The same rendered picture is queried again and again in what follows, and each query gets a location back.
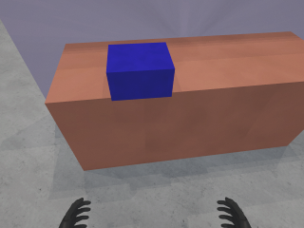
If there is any carton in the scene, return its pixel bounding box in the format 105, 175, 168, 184
106, 42, 175, 101

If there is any pedestal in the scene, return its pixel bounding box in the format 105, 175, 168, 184
45, 31, 304, 171

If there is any right robot hand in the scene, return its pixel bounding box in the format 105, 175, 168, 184
217, 197, 252, 228

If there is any left robot hand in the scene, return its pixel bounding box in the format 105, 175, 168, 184
59, 198, 91, 228

